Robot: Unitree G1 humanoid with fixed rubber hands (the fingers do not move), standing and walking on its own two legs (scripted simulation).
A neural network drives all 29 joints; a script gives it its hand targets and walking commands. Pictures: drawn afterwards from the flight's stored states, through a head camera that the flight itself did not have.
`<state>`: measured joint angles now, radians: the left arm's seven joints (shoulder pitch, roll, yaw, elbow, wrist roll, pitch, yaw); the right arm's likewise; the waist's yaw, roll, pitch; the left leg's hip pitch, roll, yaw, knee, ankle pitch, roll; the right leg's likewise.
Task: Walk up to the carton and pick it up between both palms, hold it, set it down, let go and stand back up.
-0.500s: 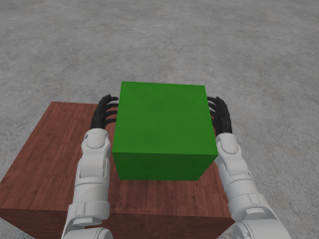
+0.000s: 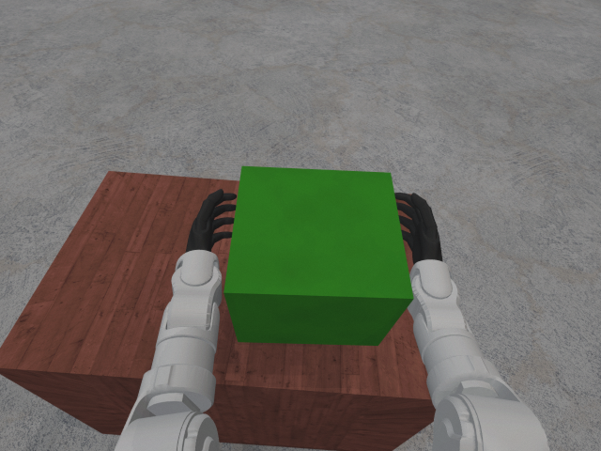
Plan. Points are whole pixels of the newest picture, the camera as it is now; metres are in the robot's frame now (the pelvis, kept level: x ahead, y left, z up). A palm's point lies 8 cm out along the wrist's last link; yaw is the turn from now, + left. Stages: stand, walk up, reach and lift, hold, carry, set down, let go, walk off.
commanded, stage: set down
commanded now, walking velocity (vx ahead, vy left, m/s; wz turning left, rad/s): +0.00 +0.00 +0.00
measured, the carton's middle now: (312, 259) +0.37 +0.02 +0.03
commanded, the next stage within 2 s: none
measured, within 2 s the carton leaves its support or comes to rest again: rests again in 1.98 s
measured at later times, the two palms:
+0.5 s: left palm (205, 271) +0.34 +0.18 +0.02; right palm (412, 259) +0.39 -0.13 +0.04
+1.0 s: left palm (207, 286) +0.34 +0.18 -0.02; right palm (399, 269) +0.40 -0.12 -0.01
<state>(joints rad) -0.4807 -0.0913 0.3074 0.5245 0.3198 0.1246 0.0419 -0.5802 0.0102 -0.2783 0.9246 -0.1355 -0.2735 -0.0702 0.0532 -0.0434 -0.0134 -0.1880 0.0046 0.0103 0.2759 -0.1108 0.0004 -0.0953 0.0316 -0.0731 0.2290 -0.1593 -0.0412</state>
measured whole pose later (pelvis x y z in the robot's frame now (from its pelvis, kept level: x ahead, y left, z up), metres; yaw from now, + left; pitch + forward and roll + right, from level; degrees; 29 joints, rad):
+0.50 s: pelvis +0.00 -0.01 +0.00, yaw +0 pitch +8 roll +0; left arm -0.48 -0.07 0.38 0.78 0.31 -0.17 0.07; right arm -0.62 0.02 -0.34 1.08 -0.23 -0.42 -0.08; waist 0.08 -0.03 -0.07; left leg -0.31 0.02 0.01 0.25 -0.08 -0.02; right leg -0.23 0.05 -0.08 0.24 -0.15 -0.06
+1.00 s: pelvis +0.01 -0.01 -0.01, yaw -1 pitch +18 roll -1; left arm -0.46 -0.08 0.39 0.92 0.23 -0.36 0.13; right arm -0.65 -0.02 -0.32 1.21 -0.26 -0.54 -0.07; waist 0.10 0.01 -0.15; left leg -0.52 0.03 0.03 0.33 -0.12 -0.01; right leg -0.42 0.05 -0.07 0.26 -0.15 -0.05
